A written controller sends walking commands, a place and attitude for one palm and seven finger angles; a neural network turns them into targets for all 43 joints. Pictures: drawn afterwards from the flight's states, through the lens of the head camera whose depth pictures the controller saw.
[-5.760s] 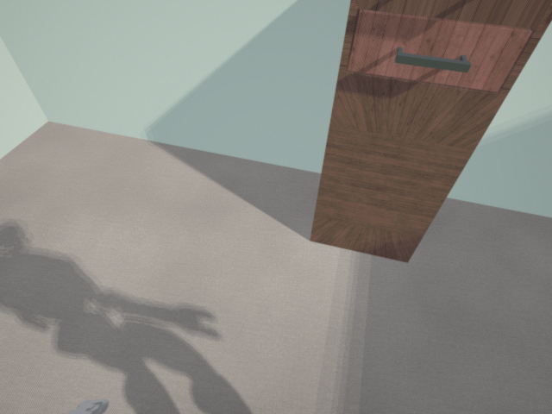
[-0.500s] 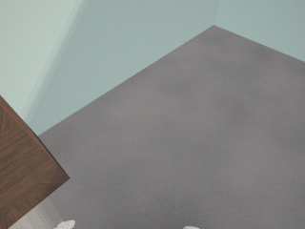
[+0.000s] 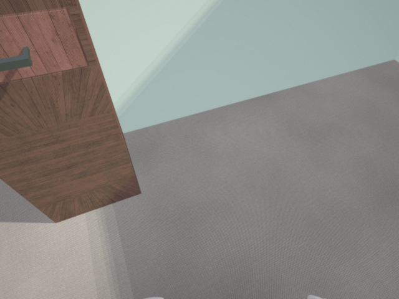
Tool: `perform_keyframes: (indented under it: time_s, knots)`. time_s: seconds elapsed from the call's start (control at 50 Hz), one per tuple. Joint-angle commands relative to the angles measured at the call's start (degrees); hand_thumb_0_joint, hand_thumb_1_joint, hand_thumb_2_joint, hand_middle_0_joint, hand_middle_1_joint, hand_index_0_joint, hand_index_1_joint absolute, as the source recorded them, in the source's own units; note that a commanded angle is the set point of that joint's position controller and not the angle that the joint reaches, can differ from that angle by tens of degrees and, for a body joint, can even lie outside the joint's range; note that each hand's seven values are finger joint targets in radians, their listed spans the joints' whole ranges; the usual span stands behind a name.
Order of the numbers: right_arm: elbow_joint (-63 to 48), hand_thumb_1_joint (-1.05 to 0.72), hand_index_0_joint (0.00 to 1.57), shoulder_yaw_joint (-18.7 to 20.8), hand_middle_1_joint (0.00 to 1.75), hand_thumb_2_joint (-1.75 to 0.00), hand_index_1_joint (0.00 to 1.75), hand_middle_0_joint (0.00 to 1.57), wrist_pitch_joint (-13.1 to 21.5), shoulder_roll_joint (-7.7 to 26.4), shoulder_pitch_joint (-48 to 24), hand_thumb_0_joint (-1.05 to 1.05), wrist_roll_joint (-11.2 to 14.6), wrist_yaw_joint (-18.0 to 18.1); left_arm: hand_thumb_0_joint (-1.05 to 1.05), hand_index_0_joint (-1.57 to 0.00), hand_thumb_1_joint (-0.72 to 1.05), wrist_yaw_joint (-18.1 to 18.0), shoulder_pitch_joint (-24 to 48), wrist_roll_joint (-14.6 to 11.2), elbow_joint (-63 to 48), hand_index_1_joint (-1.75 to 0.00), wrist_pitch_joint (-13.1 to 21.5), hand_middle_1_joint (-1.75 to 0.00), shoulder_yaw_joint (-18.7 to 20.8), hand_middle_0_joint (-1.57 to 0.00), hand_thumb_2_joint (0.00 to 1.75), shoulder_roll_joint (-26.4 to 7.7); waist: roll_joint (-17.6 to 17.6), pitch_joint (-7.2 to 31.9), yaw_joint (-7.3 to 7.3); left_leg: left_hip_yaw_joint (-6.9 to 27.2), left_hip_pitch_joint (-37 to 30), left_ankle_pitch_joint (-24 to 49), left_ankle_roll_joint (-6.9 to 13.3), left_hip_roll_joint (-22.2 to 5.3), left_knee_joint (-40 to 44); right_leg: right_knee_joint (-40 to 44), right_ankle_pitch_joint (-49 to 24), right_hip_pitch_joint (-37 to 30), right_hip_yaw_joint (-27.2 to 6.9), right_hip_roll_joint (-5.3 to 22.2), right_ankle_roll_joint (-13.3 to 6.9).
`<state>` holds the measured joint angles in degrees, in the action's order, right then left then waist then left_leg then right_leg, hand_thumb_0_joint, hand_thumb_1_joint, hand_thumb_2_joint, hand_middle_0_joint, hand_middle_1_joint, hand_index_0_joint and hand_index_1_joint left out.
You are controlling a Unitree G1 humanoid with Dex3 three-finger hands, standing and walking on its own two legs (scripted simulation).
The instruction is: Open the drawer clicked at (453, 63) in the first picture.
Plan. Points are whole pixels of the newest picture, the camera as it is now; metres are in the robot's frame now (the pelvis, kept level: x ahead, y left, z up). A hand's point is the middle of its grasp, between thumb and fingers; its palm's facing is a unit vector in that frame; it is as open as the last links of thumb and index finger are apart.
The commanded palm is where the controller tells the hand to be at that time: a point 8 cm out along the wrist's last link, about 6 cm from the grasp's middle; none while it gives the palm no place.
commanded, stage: turn to face it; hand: left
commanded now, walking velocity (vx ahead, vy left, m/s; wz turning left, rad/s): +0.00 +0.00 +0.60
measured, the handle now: out of the picture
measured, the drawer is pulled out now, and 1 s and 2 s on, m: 0.00 0.00 0.00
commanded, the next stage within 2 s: take the last steps up to it in 0.64 s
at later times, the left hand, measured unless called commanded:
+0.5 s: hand out of the picture +0.06 +0.20 -0.13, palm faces +0.27 -0.92 -0.29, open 7.4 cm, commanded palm none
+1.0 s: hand out of the picture -0.09 +0.22 -0.16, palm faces +0.43 -0.88 -0.21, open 7.4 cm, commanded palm none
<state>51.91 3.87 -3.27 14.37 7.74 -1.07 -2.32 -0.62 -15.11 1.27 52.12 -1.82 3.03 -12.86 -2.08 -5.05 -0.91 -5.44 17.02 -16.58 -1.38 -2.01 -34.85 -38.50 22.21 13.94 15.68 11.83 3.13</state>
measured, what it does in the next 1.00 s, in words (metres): steps on the spot, turning left: right foot, then left foot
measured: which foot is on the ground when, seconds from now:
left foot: down 0.00-0.40, up 0.42-0.76, down 0.78-1.00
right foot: down 0.00-0.00, up 0.02-0.38, down 0.40-0.78, up 0.80-1.00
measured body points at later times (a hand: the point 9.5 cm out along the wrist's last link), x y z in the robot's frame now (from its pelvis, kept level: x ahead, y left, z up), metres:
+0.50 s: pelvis +0.00 -0.02 +0.01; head +0.03 -0.04 +0.46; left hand +0.04 +0.25 -0.11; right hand +0.13 -0.25 -0.15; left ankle -0.03 +0.10 -0.67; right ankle +0.03 -0.13 -0.72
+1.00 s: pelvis -0.01 +0.03 +0.02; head -0.01 +0.05 +0.47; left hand -0.11 +0.27 -0.14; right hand +0.14 -0.16 -0.12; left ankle -0.07 +0.11 -0.72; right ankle +0.03 -0.10 -0.66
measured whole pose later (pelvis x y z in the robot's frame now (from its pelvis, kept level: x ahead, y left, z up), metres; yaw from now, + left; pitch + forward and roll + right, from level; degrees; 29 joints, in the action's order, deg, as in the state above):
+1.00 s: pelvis -0.01 +0.03 +0.02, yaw +24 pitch -1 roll -1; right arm 56.9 1.2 1.2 9.6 13.9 -1.4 0.6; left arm 0.8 -16.9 1.5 59.5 -2.1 2.8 -13.6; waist -1.5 -1.2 -0.8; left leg -2.3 8.6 -14.7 2.2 0.1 -23.9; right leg -57.2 22.5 24.4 4.5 4.9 2.3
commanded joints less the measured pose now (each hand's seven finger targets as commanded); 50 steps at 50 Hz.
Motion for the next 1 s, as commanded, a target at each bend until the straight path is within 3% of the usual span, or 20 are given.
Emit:
perform_keyframes:
  time_s: [0.0, 0.1, 0.24, 0.32, 0.34, 0.36, 0.38, 0.4, 0.42, 0.46, 0.48, 0.64, 0.7, 0.72, 0.74, 0.76, 0.78, 0.84, 0.88, 0.98]
  knots:
    - [-0.81, -0.90, 0.20, 4.18, 0.30, -0.90, 0.30, 0.20, 2.40, 15.90, 13.30, 0.00, 0.16, 1.79, 0.00, -0.20, 0.90, -0.71, 5.88, -0.20, -8.05, -0.30, 0.20, -0.30, 1.90, -0.20, 0.90, -6.83, 16.79, 13.80, 7.38, 25.62, -19.81, 39.98, 14.35, -22.33, 12.24, -26.68, 16.76, 20.45, -11.44, -3.30, 2.05]
    - [-4.42, -0.90, 0.20, 2.32, 0.30, -0.90, 0.30, 0.20, 2.70, 10.20, 0.92, 0.00, -0.41, 2.65, 0.00, -0.20, 0.90, 0.17, 4.69, -0.43, -5.06, -0.30, 0.15, -0.30, 2.56, -0.20, 0.90, -6.23, 11.86, 6.75, 2.14, 16.90, -6.88, 25.04, 9.96, -11.29, 14.29, -24.64, 2.81, 16.05, -14.12, -4.90, 2.11]
    - [-4.26, -0.90, 0.20, 3.02, 0.30, -0.90, 0.30, 0.20, 2.03, 10.85, 2.55, 0.00, -0.58, 2.43, 0.00, -0.20, 0.90, -0.24, 6.27, -0.71, -6.62, -0.30, 0.32, -0.30, 2.09, -0.20, 0.90, -5.18, 11.47, 8.07, 2.81, 22.45, -7.27, 23.57, 11.24, -10.35, 13.35, -10.38, 3.26, 10.54, -14.24, -8.57, 1.88]
    - [-4.82, -0.90, 0.20, 3.35, 0.30, -0.90, 0.30, 0.20, 1.59, 10.52, 1.22, 0.00, -0.38, 2.19, 0.00, -0.20, 0.90, -0.66, 2.54, -0.97, -6.29, -0.30, 1.08, -0.30, 1.93, -0.20, 0.90, -5.58, 11.10, 9.18, 0.85, 24.31, -2.84, 25.08, 9.52, -7.97, 9.49, 3.69, -3.23, 0.28, -13.08, -10.98, 1.03]
    - [-5.20, -0.90, 0.20, 3.24, 0.30, -0.90, 0.30, 0.20, 1.57, 9.62, 0.59, 0.00, -0.14, 2.13, 0.00, -0.20, 0.90, -0.86, 0.39, -0.95, -5.86, -0.30, 1.45, -0.30, 2.14, -0.20, 0.90, -6.03, 10.10, 9.35, -0.48, 23.61, 0.61, 22.01, 7.91, -6.57, 7.23, 10.77, -8.12, -4.96, -13.18, -10.18, 0.74]
    - [-5.51, -0.90, 0.20, 2.94, 0.30, -0.90, 0.30, 0.20, 1.67, 7.46, 1.21, 0.00, 0.30, 1.88, 0.00, -0.20, 0.90, -1.16, -1.54, -0.54, -5.66, -0.30, 2.04, -0.30, 2.52, -0.20, 0.90, -8.62, 3.74, 10.53, -1.25, 20.80, 5.99, 14.42, 4.88, -3.17, 1.14, 18.36, -10.59, -11.71, -18.42, -4.67, -0.68]
    - [-6.84, -0.90, 0.20, 2.17, 0.30, -0.90, 0.30, 0.20, 1.79, 3.28, 2.16, 0.00, 0.60, 1.60, 0.00, -0.20, 0.90, -1.54, -2.38, 0.45, -5.72, -0.30, 2.60, -0.30, 3.51, -0.20, 0.90, -13.63, -12.33, 10.37, -1.40, 9.97, 16.66, -7.57, -0.14, 5.93, -11.32, 22.01, -17.36, -16.48, -33.88, 10.92, -6.56]
    - [-6.98, -0.90, 0.20, 2.71, 0.30, -0.90, 0.30, 0.20, 1.32, 5.36, 1.97, 0.00, -0.11, 1.86, 0.00, -0.20, 0.90, -1.47, -1.13, 0.07, -6.34, -0.30, 2.35, -0.30, 3.33, -0.20, 0.90, -14.58, -12.87, 9.76, -1.35, 10.37, 16.49, -17.57, -0.52, 5.14, -22.62, 22.28, -20.16, -10.08, -35.59, 16.67, -11.68]
    - [-6.52, -0.90, 0.20, 3.04, 0.30, -0.90, 0.30, 0.20, 0.50, 5.84, 0.88, 0.00, -0.24, 1.83, 0.00, -0.20, 0.90, -1.84, 1.00, -0.04, -6.63, -0.30, 2.15, -0.30, 3.50, -0.20, 0.90, -12.65, -12.33, 7.68, -0.84, 11.62, 15.60, -16.41, -0.17, 3.80, -29.72, 22.75, -17.49, -4.86, -34.30, 15.03, -12.51]
    - [-3.97, -0.90, 0.20, 2.74, 0.30, -0.90, 0.30, 0.20, 0.02, 5.12, 2.41, 0.00, -0.42, 1.09, 0.00, -0.20, 0.90, -1.49, 6.32, -0.04, -7.12, -0.30, 2.22, -0.30, 2.10, -0.20, 0.90, -9.24, -6.62, 2.50, 2.11, 9.78, 16.11, -8.30, -0.96, 1.87, -35.91, 21.00, -17.08, -1.30, -23.67, 7.88, -10.22]
    - [-3.29, -0.90, 0.20, 2.44, 0.30, -0.90, 0.30, 0.20, -0.03, 4.54, 3.64, 0.00, -0.41, 0.89, 0.00, -0.20, 0.90, -1.44, 6.89, 0.05, -7.19, -0.30, 2.39, -0.30, 1.80, -0.20, 0.90, -8.51, -7.57, 2.57, 2.50, 8.56, 15.59, -6.33, -1.49, 1.56, -35.91, 20.38, -18.83, -1.42, -20.02, 6.39, -9.41]
    - [-3.09, -0.90, 0.20, 0.46, 0.30, -0.90, 0.30, 0.20, 0.70, 2.04, -1.77, 0.00, 0.52, 1.16, 0.00, -0.20, 0.90, -1.37, -1.75, 0.77, -2.11, -0.30, 2.09, -0.30, 2.67, -0.20, 0.90, -11.62, -11.15, 5.17, -1.95, 2.10, 6.91, -10.81, -1.79, 1.64, -11.89, 16.17, -32.43, -7.39, -16.04, 7.69, -10.81]
    - [-1.34, -0.90, 0.20, 0.14, 0.30, -0.90, 0.30, 0.20, 1.59, 2.08, 2.88, 0.00, 0.57, 1.60, 0.00, -0.20, 0.90, -1.35, -0.57, 0.39, -1.14, -0.30, 1.76, -0.30, 2.92, -0.20, 0.90, -11.88, -10.56, 7.96, 0.43, 0.10, -1.36, -2.73, -1.16, 2.57, 2.16, 10.98, -33.86, -7.19, -13.14, 6.13, -7.86]
    - [-0.25, -0.90, 0.20, 0.19, 0.30, -0.90, 0.30, 0.20, 2.06, 3.07, 5.17, 0.00, 0.50, 1.59, 0.00, -0.20, 0.90, -1.30, 0.01, -0.11, -0.62, -0.30, 1.49, -0.30, 2.70, -0.20, 0.90, -10.87, -7.11, 8.73, 1.70, 0.84, -7.97, 5.06, -0.55, 1.53, 10.54, 6.90, -29.67, -3.68, -11.42, 4.76, -5.44]
    - [-0.09, -0.90, 0.20, 0.84, 0.30, -0.90, 0.30, 0.20, 2.85, 7.16, 6.59, 0.00, 0.02, 1.76, 0.00, -0.20, 0.90, -1.05, -2.01, -0.72, -1.13, -0.30, 1.15, -0.30, 2.14, -0.20, 0.90, -7.90, 4.41, 11.34, 2.04, 9.65, -16.75, 13.33, 2.26, -6.17, 14.04, -0.87, -16.89, 4.73, -8.39, 0.57, -2.06]
    - [0.07, -0.90, 0.20, 1.70, 0.30, -0.90, 0.30, 0.20, 2.93, 11.93, 8.70, 0.00, -0.38, 1.93, 0.00, -0.20, 0.90, -0.65, -2.06, -0.88, -2.43, -0.30, 1.04, -0.30, 1.00, -0.20, 0.90, -3.82, 19.78, 10.41, 2.86, 24.24, -19.68, 24.03, 8.70, -18.86, 15.98, -10.06, 10.81, 15.72, -6.79, -5.42, 0.92]
    - [1.21, -0.90, 0.20, 1.89, 0.30, -0.90, 0.30, 0.20, 2.72, 12.64, 10.71, 0.00, -0.63, 2.50, 0.00, -0.20, 0.90, -0.71, 1.57, -0.23, -2.90, -0.30, 0.65, -0.30, 0.54, -0.20, 0.90, -4.35, 17.82, 9.62, 5.17, 25.81, -15.95, 14.02, 12.74, -21.02, 18.71, -18.14, 14.78, 16.52, -10.23, -6.00, 0.22]
    - [1.58, -0.90, 0.20, 0.31, 0.30, -0.90, 0.30, 0.20, 3.57, 7.61, 7.55, 0.00, -0.64, 3.36, 0.00, -0.20, 0.90, 0.79, 4.49, 0.22, -0.45, -0.30, 1.16, -0.30, 1.07, -0.20, 0.90, -4.90, 13.32, 1.68, 3.40, 22.38, -8.24, -5.93, 11.47, -14.95, 23.13, -25.63, 4.31, 19.80, -13.77, -5.26, -1.18]
    - [1.81, -0.90, 0.20, -0.26, 0.30, -0.90, 0.30, 0.20, 4.57, 5.93, 7.02, 0.00, -0.39, 3.48, 0.00, -0.20, 0.90, 1.46, 1.04, 0.40, 1.84, -0.30, 1.59, -0.30, 0.61, -0.20, 0.90, -3.86, 11.85, 1.61, 1.97, 17.55, -8.46, -2.77, 10.22, -11.58, 23.75, -23.47, -0.08, 17.99, -12.59, -5.80, -1.00]
    - [4.86, -0.90, 0.20, -0.07, 0.30, -0.90, 0.30, 0.20, 5.50, 4.78, 12.04, 0.00, -0.19, 3.76, 0.00, -0.20, 0.90, 1.50, 2.06, 0.30, 2.64, -0.30, 2.03, -0.30, -0.23, -0.20, 0.90, -1.88, 8.63, 1.33, 2.75, 16.72, -12.48, 2.31, 12.25, -12.57, 24.08, -13.41, -0.76, 17.18, -12.04, -6.02, -0.50]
